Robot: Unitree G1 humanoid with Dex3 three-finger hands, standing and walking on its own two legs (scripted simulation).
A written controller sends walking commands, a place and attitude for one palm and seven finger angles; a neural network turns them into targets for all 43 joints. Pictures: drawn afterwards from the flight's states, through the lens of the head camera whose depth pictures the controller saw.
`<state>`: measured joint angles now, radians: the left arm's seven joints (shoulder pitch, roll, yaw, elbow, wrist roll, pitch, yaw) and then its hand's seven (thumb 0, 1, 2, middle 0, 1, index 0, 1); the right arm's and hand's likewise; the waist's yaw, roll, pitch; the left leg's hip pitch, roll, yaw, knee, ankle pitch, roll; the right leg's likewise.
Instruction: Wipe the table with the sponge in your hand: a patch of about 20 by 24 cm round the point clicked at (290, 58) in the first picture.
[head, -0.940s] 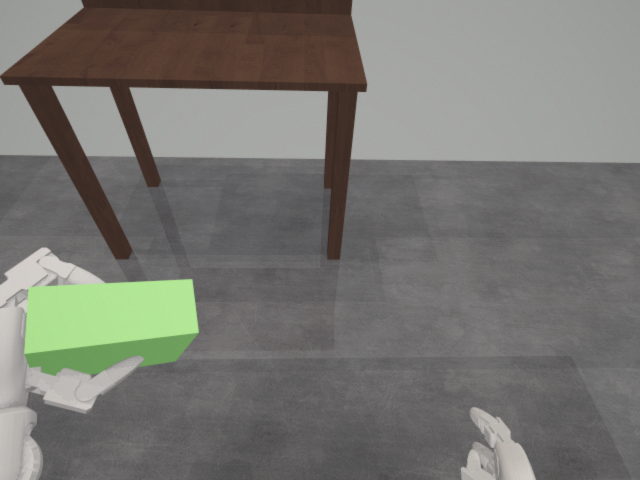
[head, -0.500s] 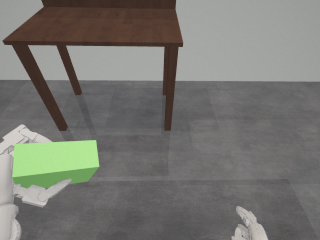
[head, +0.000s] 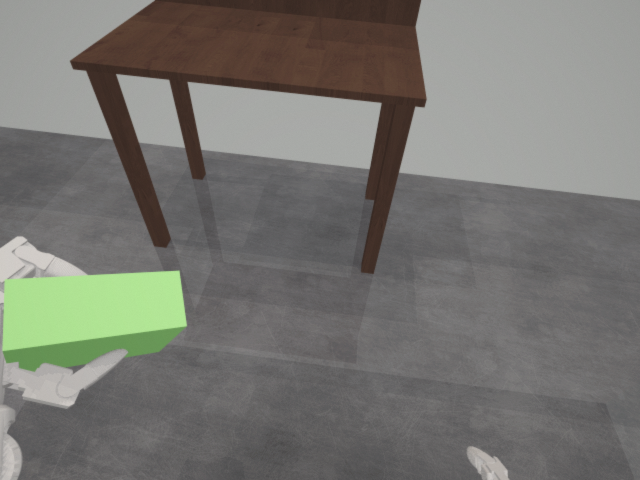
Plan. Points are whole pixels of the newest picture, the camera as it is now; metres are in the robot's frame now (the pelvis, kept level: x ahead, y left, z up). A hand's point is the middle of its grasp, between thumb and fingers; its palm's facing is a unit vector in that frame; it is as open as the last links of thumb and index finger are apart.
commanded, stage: walk to a spot facing it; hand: left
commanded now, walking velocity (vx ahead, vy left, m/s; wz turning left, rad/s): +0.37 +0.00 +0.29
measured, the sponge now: (122, 319) +0.24 +0.21 +0.15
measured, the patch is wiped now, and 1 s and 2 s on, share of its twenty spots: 0.00 0.00 0.00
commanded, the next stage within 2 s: none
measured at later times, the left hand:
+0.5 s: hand (91, 255) +0.29 +0.25 +0.17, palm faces +0.57 -0.71 -0.42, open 9.8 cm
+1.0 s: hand (136, 187) +0.40 +0.24 +0.18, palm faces +0.65 -0.59 -0.47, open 9.8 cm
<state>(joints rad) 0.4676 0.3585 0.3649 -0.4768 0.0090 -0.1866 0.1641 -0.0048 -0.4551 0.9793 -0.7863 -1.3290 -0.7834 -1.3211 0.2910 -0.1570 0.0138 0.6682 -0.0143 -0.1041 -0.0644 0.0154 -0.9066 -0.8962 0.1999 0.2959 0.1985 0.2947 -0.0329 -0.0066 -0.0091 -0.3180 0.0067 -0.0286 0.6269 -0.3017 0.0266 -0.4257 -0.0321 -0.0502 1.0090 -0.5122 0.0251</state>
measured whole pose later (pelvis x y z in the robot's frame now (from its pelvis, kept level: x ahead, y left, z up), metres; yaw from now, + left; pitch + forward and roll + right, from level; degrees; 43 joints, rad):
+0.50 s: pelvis +0.13 -0.02 -0.01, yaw +10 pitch +0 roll +2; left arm 0.50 0.36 0.37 -0.60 -0.01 -0.21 0.19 0.00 -0.45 0.98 -0.79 -1.33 -0.78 -1.32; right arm 0.20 -0.27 -0.04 0.54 0.00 -0.06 -0.08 0.01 -0.91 -0.90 0.20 0.30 0.20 0.29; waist 0.03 -0.05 0.08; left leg -0.36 0.05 0.19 0.55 -0.17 0.04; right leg -0.20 -0.15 -0.20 0.77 -0.48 0.01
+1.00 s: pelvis +0.28 -0.06 +0.01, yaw +23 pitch +0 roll +3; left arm 0.47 0.34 0.35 -0.50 0.00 -0.20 0.15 0.00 -0.46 0.98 -0.79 -1.33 -0.78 -1.32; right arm 0.20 -0.24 -0.02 0.64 -0.01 -0.04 -0.06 0.02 -0.91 -0.90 0.20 0.30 0.20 0.29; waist 0.00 0.00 0.09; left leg -0.52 0.08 0.13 1.00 -0.40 -0.02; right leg -0.20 -0.16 -0.26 0.57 -0.34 0.00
